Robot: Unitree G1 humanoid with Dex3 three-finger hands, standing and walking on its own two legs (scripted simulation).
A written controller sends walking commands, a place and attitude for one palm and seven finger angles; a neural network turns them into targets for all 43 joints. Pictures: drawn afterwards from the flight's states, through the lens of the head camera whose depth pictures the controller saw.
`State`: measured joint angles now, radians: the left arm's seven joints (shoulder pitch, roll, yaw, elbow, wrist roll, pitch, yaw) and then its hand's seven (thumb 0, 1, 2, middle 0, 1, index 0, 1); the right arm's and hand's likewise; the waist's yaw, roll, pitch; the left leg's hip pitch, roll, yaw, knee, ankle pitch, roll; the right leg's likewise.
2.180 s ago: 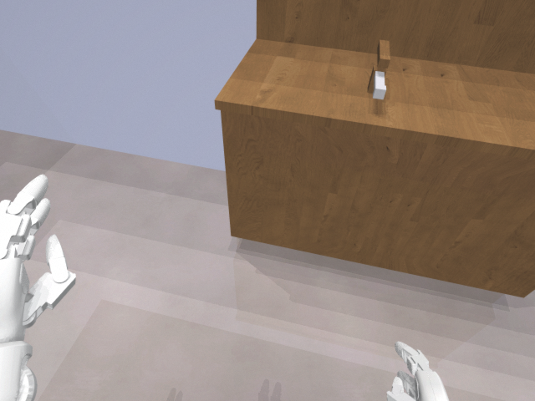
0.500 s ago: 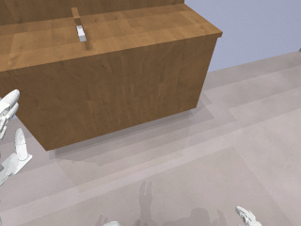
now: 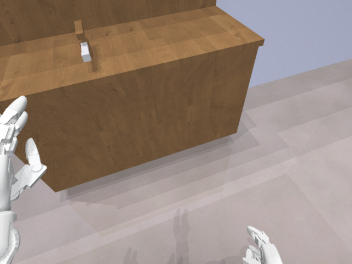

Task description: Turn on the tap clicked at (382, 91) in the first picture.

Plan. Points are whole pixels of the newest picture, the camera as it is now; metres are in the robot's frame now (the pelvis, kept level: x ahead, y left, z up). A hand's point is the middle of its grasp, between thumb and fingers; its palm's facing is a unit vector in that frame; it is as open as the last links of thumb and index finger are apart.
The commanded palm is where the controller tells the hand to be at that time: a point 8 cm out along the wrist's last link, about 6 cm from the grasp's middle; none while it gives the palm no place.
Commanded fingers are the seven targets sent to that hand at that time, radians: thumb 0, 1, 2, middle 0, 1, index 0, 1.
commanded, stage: take the last steps up to it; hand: left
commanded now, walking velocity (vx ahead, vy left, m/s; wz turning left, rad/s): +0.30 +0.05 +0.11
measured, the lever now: (86, 56) +0.78 +0.40 +0.07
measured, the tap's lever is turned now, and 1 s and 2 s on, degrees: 0 0 0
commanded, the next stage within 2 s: come to a stop and stand still in 1.34 s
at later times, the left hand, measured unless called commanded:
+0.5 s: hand (66, 110) +0.36 +0.25 +0.19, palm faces +0.43 -0.81 -0.39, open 7.4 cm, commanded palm +0.29 +0.28 +0.19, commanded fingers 0.00 0.90 0.90 -0.20 -0.30 -0.20 -0.30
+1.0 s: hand (100, 83) +0.46 +0.21 +0.18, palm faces +0.42 -0.81 -0.42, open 7.5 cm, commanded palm +0.40 +0.26 +0.19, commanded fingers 0.00 0.90 0.90 -0.20 -0.30 -0.20 -0.30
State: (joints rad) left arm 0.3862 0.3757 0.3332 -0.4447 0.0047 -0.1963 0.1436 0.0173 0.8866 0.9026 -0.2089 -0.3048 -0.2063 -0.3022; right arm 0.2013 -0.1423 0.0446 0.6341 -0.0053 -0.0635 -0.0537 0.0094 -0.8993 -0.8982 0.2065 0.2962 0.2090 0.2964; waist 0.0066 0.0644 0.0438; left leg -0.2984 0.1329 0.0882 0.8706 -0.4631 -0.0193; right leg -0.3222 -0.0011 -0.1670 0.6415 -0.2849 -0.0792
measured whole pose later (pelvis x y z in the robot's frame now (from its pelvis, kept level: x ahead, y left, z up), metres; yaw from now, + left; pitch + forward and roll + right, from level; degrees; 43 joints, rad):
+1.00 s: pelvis +0.25 -0.03 +0.02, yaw +4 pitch +0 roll +2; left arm 0.47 0.34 0.33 -0.51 0.00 -0.23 0.16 0.02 0.88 0.90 -0.21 -0.31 -0.21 -0.30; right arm 0.20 -0.26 -0.04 0.63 -0.01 -0.05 -0.07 0.01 -0.91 -0.90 0.20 0.30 0.20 0.30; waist -0.01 -0.03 0.08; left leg -0.44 0.07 0.12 0.75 -0.33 0.00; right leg -0.18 -0.09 -0.16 0.50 -0.33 -0.01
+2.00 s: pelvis +0.36 -0.02 +0.01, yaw +3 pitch -1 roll +0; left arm 0.44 0.37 0.35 -0.54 -0.01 -0.20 0.16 0.02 0.89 0.90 -0.21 -0.30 -0.21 -0.30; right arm 0.20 -0.16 0.03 0.56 -0.01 -0.08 -0.05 0.01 -0.90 -0.90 0.20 0.30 0.20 0.30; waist 0.02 -0.02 0.05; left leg -0.29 0.03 0.08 0.53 -0.22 0.02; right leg -0.23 -0.02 -0.08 0.56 -0.36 0.01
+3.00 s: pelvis +0.34 +0.03 +0.02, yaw +1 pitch -2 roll -2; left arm 0.36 0.38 0.37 -0.39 -0.01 -0.23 0.09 0.02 0.88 0.90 -0.22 -0.31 -0.21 -0.30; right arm 0.24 -0.18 0.04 0.56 -0.01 -0.16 -0.03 0.01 -0.90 -0.90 0.20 0.30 0.20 0.30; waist 0.03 -0.05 0.05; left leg -0.27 -0.03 0.08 0.45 -0.16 0.08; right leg -0.22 -0.01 0.02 0.47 -0.29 -0.01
